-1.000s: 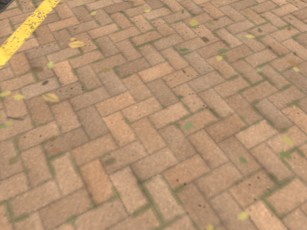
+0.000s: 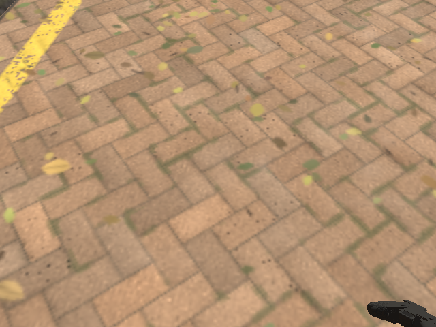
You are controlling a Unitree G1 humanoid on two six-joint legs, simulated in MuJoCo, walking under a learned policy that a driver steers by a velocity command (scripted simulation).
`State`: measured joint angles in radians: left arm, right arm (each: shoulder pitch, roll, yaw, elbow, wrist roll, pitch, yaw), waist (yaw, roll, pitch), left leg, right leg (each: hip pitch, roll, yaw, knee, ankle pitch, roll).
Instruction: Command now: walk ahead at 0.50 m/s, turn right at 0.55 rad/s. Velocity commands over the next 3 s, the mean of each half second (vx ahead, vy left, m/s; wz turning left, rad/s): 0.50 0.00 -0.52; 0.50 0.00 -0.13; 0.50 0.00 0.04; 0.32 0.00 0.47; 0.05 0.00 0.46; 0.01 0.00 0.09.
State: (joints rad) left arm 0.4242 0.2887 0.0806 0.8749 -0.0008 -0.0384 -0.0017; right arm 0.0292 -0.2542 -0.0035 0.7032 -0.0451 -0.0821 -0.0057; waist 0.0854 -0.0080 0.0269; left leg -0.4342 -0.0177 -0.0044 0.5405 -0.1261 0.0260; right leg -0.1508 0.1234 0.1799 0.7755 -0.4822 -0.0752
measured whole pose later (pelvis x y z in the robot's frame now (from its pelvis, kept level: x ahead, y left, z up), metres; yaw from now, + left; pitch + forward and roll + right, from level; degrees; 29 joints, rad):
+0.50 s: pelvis +0.24 -0.05 -0.01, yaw -17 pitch +2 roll +1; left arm 0.01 0.25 0.03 0.69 0.06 -0.02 -0.06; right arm 0.44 -0.25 -0.03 0.91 -0.02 -0.06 -0.01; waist -0.07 0.00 0.05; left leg 0.03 0.08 0.26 0.53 -0.46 -0.02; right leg -0.46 0.03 -0.08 0.56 -0.14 -0.13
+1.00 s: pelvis +0.50 -0.11 +0.00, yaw -19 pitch +1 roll -1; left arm 0.44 0.25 0.04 0.97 0.02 -0.07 0.00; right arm 0.06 -0.23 -0.02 0.77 -0.03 -0.03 0.03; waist 0.07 0.02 0.04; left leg -0.52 0.04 0.07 0.57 -0.10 0.07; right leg 0.15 0.08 -0.02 0.21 -0.37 -0.06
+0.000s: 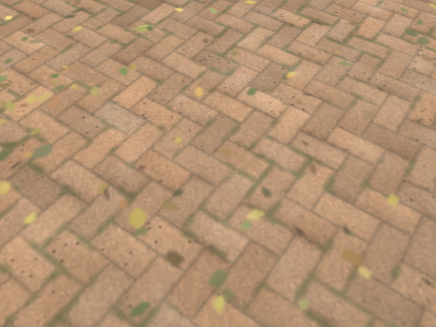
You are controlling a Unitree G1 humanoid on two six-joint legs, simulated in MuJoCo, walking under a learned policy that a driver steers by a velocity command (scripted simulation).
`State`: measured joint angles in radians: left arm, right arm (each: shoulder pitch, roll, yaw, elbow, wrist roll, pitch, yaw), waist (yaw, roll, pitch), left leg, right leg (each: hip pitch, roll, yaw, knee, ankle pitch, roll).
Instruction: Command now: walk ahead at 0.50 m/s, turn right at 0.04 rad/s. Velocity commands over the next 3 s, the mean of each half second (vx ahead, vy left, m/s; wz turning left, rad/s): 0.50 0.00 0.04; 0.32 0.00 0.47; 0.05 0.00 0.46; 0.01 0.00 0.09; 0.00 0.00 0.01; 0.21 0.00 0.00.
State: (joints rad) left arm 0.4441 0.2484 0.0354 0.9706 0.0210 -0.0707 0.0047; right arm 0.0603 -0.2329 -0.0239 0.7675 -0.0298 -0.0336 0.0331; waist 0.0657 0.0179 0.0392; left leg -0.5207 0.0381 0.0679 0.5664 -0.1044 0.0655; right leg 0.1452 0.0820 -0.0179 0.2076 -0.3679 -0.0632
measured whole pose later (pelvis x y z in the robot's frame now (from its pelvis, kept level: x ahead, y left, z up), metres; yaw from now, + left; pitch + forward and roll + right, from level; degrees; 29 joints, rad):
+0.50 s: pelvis +0.26 +0.01 +0.01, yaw +2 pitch +1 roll +2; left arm 0.03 0.22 0.01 0.83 0.03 -0.04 -0.03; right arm 0.45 -0.20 -0.03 1.01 -0.01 -0.08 0.00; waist -0.08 -0.04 0.04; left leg 0.07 -0.08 0.04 0.22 -0.30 0.06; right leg -0.55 -0.07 -0.03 0.59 -0.06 -0.01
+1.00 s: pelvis +0.47 +0.01 +0.00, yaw +19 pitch +0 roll -1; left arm 0.29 0.23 0.05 0.91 0.01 -0.05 0.03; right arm 0.12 -0.22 -0.05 0.82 -0.04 0.02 0.05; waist 0.03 0.02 0.09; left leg -0.48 0.02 0.09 0.64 -0.16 0.07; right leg -0.09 -0.04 -0.29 0.47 -0.36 -0.02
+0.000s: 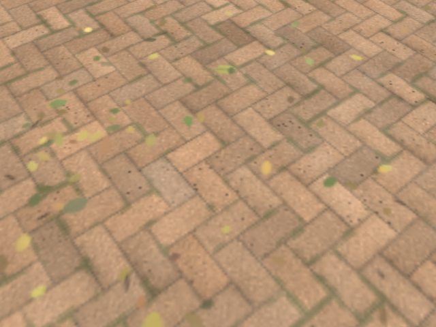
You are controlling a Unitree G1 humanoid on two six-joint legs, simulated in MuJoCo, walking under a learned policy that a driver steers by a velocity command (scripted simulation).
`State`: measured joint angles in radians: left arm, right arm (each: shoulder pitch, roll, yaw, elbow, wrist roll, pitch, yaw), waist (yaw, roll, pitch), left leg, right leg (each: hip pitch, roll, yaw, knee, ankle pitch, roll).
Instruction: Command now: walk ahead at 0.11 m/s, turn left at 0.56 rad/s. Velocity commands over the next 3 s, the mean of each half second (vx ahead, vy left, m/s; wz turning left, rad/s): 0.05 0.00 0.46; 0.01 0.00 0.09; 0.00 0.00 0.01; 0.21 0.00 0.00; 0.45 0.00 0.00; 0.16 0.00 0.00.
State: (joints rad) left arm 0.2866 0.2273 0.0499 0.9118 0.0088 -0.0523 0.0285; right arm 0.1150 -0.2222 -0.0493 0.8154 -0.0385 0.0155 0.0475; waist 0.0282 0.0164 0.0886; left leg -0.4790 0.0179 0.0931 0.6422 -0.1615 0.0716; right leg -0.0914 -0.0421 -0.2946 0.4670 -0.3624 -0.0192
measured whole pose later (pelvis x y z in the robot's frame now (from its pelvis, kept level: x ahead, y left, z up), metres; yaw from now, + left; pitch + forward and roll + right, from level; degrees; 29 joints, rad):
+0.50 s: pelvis +0.04 -0.01 +0.00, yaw +13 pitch +1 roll +0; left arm 0.22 0.24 0.05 0.82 0.01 0.04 0.04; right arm 0.20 -0.25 -0.07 0.82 -0.03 0.04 0.00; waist -0.03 0.01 0.02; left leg -0.34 -0.13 -0.09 0.43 -0.09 0.08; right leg -0.30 0.01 0.01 0.65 -0.39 -0.01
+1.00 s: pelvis +0.04 -0.02 +0.01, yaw +14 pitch -2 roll +0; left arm 0.20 0.23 0.03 0.97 0.01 0.01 0.03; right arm 0.19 -0.23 -0.03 1.03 -0.01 0.02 -0.03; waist 0.00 -0.01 0.04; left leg -0.13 -0.04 -0.07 0.38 -0.21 0.01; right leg -0.13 0.02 0.00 0.39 -0.22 -0.02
